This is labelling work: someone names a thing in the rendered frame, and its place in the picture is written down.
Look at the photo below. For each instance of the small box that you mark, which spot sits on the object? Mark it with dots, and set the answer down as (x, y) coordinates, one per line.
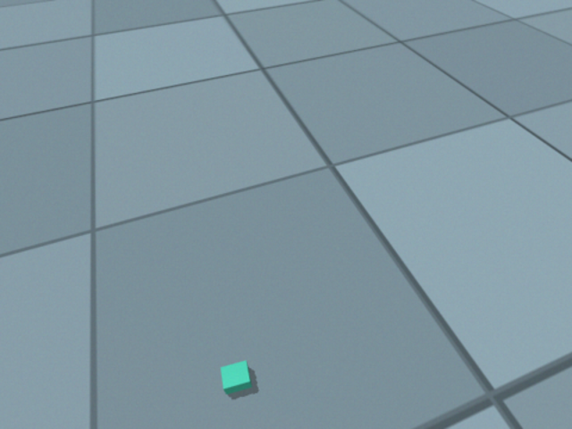
(236, 377)

